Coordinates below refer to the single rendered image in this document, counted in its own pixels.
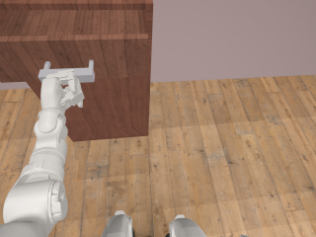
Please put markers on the robot left upper arm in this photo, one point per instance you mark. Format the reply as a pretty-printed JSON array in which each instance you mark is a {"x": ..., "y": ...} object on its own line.
[{"x": 32, "y": 209}]

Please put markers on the drawer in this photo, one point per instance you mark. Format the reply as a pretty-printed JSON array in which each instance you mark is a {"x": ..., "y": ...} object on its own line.
[{"x": 114, "y": 39}]

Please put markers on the left robot forearm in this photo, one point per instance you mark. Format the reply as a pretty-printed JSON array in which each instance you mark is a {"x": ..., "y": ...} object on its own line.
[{"x": 49, "y": 155}]

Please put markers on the cabinet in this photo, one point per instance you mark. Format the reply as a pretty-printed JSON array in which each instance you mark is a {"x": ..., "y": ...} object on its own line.
[{"x": 112, "y": 107}]

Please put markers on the robot left hand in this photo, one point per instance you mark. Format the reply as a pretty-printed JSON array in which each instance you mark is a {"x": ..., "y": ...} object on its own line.
[{"x": 52, "y": 93}]

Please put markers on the robot right shin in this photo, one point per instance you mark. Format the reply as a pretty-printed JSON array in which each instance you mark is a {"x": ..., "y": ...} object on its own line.
[{"x": 179, "y": 216}]

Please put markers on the handle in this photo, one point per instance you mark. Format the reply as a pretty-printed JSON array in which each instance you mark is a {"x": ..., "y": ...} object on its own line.
[{"x": 85, "y": 74}]

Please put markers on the robot shin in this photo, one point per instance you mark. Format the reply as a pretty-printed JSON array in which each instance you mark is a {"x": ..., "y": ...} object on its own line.
[
  {"x": 118, "y": 212},
  {"x": 179, "y": 216}
]

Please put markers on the robot left shin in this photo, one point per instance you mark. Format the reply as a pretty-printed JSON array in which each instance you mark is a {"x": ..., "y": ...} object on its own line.
[{"x": 118, "y": 212}]

